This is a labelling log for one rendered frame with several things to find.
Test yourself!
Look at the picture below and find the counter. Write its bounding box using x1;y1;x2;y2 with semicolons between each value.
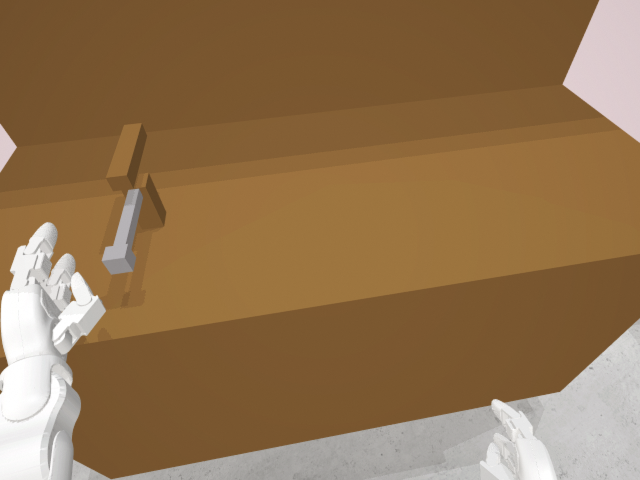
0;0;640;479

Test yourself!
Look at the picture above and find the tap lever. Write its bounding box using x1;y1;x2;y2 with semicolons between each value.
102;189;143;275

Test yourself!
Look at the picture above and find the right robot hand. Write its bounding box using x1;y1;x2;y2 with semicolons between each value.
480;399;557;480

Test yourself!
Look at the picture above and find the left robot hand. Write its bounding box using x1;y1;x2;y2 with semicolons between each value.
1;222;106;366

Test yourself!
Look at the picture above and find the left robot forearm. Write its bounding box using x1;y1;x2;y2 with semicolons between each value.
0;354;81;480

